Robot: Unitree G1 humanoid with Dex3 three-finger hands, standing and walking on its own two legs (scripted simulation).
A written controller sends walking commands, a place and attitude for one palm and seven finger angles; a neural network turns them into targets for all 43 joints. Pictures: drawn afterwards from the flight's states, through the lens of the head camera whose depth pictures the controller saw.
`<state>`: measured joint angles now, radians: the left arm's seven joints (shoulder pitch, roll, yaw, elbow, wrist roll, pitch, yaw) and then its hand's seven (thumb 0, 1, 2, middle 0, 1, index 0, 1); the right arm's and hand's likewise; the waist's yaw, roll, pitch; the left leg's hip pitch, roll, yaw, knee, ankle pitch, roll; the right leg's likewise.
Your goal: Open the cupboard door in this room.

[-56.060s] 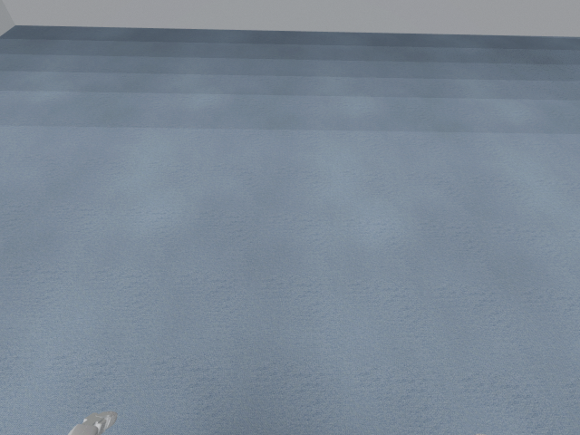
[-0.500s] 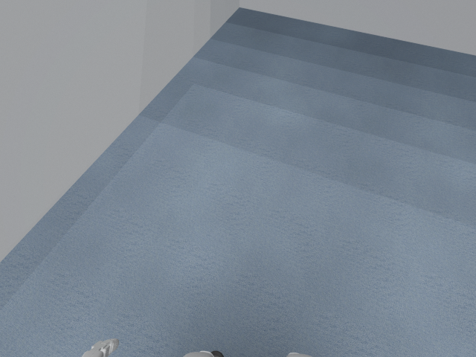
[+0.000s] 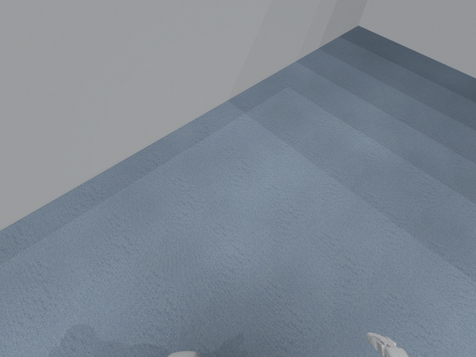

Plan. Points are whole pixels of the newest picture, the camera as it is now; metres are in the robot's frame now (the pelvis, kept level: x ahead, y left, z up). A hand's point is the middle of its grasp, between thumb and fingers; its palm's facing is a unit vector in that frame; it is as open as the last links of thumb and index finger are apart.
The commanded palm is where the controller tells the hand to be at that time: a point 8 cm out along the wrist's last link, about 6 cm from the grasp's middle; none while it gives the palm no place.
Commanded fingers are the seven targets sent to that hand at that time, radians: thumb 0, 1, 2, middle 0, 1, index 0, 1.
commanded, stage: turn to face it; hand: left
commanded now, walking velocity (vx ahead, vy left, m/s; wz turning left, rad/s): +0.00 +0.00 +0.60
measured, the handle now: out of the picture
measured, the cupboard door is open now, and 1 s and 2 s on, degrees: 45 45 45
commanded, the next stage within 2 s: none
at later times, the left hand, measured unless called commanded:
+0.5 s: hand out of the picture +0.06 +0.17 -0.13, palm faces +0.27 -0.92 -0.30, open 7.4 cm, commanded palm none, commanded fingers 0.00 0.90 0.90 -0.20 -0.30 -0.20 -0.30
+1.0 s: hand out of the picture -0.05 +0.19 -0.15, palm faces +0.60 -0.76 -0.25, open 7.4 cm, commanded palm none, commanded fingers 0.00 0.90 0.90 -0.20 -0.30 -0.20 -0.30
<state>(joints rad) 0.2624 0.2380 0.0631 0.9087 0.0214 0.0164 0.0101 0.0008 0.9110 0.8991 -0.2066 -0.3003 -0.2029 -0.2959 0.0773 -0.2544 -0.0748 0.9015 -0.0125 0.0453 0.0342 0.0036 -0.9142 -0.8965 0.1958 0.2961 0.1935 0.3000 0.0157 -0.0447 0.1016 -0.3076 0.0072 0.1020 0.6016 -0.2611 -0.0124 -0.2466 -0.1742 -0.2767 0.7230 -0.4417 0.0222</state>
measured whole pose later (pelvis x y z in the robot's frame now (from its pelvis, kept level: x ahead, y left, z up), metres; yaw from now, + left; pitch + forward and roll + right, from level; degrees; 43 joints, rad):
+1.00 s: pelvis +0.01 -0.03 +0.01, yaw +35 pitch +0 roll -1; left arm 0.18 0.27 0.08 0.90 0.02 0.06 0.00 0.01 0.91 0.90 -0.20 -0.30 -0.20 -0.29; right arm 0.12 -0.23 -0.05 0.90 -0.02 0.03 0.01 0.00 -0.91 -0.90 0.20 0.30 0.20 0.30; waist 0.02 -0.04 0.10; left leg -0.30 -0.02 0.01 0.53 -0.24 0.04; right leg -0.50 -0.11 -0.02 1.13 -0.42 0.08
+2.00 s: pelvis +0.03 -0.06 +0.02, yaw +70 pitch +1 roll -1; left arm 0.14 0.26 0.08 0.88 0.02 0.06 0.01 0.00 0.91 0.90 -0.20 -0.30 -0.20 -0.29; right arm 0.18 -0.21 -0.05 0.92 -0.02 0.03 0.01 0.00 -0.91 -0.90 0.20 0.30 0.20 0.30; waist 0.00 -0.02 0.08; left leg -0.28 -0.05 -0.05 0.46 -0.20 0.06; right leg -0.48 -0.08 0.01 1.01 -0.39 0.09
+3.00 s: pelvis +0.03 +0.00 +0.02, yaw +92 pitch +0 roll +1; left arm 0.18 0.20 0.06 0.96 0.03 0.02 -0.02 0.00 0.91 0.90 -0.20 -0.30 -0.20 -0.29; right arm 0.34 -0.18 -0.03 1.03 -0.02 -0.03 0.00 0.00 -0.91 -0.90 0.20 0.30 0.20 0.30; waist -0.01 0.00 0.03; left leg -0.10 -0.09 0.02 0.34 -0.25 0.08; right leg -0.47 -0.10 -0.06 0.84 -0.33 0.04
